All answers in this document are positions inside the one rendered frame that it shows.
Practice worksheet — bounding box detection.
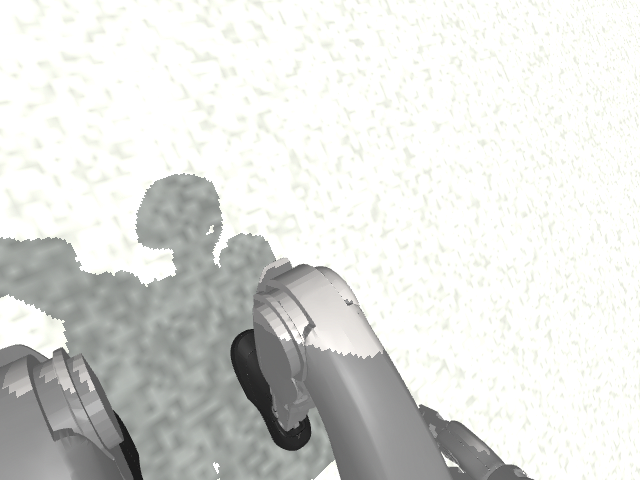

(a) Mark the left robot foot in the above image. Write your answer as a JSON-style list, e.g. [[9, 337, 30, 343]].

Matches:
[[113, 410, 143, 480]]

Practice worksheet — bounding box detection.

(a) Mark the right robot hand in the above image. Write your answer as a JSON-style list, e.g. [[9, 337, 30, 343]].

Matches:
[[419, 404, 506, 480]]

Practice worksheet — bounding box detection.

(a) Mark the right robot arm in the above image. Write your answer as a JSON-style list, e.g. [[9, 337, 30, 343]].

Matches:
[[487, 464, 534, 480]]

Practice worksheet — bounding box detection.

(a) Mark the right robot foot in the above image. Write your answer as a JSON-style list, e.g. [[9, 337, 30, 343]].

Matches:
[[230, 329, 311, 451]]

